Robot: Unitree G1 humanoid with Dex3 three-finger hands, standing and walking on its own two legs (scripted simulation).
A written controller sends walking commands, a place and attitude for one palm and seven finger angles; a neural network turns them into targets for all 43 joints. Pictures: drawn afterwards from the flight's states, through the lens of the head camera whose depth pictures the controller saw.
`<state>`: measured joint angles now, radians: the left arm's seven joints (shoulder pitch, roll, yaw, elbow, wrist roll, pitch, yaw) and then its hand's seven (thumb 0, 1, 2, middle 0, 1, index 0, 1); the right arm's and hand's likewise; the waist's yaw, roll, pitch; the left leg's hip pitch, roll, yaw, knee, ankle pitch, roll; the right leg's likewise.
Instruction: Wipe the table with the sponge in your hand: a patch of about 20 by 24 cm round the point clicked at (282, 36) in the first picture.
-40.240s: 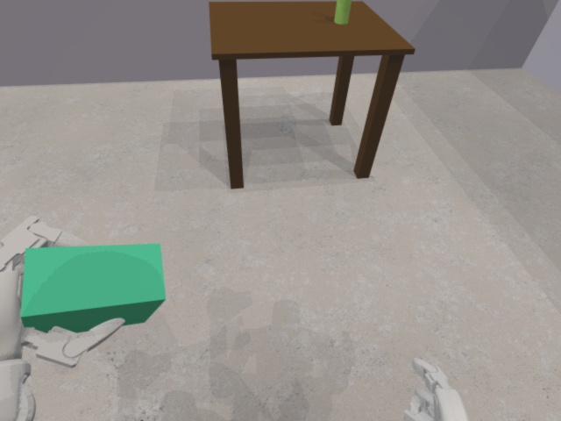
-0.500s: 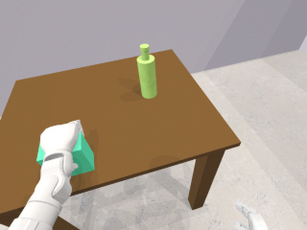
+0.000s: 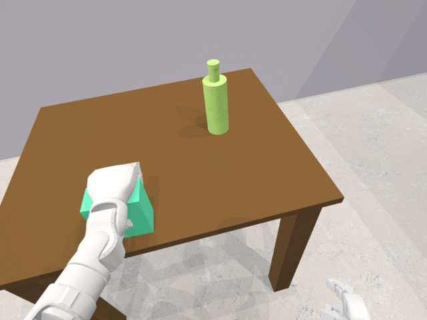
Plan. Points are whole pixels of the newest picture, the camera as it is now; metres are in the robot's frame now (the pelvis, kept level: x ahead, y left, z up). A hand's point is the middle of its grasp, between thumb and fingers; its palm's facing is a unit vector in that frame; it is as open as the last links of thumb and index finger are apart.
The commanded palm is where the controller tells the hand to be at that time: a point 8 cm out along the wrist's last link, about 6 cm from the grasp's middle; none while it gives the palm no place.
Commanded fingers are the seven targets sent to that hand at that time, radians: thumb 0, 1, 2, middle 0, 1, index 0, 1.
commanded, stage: slide across to the third lane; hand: left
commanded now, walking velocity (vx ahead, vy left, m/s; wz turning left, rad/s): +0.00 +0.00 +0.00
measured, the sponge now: (123, 216) +0.32 +0.25 -0.01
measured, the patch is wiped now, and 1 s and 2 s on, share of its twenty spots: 0.65 0.70 0.90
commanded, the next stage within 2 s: wipe forward along the third lane in 0.30 s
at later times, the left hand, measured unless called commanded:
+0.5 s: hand (143, 197) +0.33 +0.19 +0.05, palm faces -0.03 -0.03 -1.00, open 10.3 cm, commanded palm +0.32 +0.19 +0.09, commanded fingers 0.00 0.10 1.30 -1.20 -1.60 -1.20 -1.60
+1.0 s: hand (146, 181) +0.38 +0.20 +0.05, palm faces -0.09 +0.01 -1.00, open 10.3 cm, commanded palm +0.37 +0.21 +0.08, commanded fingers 0.00 0.10 1.30 -1.20 -1.60 -1.20 -1.60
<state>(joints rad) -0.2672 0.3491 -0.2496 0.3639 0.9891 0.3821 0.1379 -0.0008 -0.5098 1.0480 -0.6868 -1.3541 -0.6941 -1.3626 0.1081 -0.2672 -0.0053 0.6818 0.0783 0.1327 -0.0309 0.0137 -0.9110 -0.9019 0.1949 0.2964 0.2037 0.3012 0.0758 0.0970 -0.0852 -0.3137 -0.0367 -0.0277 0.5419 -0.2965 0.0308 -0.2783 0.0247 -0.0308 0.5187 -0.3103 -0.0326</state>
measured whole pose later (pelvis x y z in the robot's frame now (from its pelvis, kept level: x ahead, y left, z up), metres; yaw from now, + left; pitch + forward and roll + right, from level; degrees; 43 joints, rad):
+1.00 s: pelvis -0.04 -0.03 -0.01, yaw -1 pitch +8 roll +0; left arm -0.65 0.37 -0.13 0.93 1.01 0.26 0.21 0.00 -0.57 1.06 -0.76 -1.28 -0.77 -1.29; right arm 0.22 -0.28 -0.02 0.75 0.07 0.15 -0.06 0.01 -0.91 -0.90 0.20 0.30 0.20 0.30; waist -0.03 0.07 -0.11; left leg -0.48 0.01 -0.03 0.61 -0.27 0.00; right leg -0.46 0.07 -0.03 0.60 -0.28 -0.08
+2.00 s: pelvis -0.02 +0.01 -0.02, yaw -3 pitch +18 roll -3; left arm -1.06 0.52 -0.08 1.31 1.10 0.25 0.21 0.00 -0.58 1.07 -0.76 -1.29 -0.77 -1.30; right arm 0.32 -0.26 -0.01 0.75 0.04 0.11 0.00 0.01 -0.91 -0.90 0.20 0.30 0.21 0.30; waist -0.14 0.05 -0.15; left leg -0.74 0.00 -0.01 0.75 -0.33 0.04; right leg -0.68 0.06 -0.02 0.65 -0.29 -0.02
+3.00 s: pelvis +0.03 +0.01 +0.00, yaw -2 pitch +11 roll -2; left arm -0.57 0.34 -0.21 0.72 0.99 0.40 0.22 0.00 -0.49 1.05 -0.66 -1.39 -0.67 -1.40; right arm 0.16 -0.27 -0.02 0.68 0.08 0.22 0.02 0.01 -0.91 -0.90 0.19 0.30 0.20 0.30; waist 0.00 0.07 -0.17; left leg -0.43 -0.02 -0.01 0.60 -0.36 0.05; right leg -0.38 0.04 -0.01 0.52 -0.33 -0.02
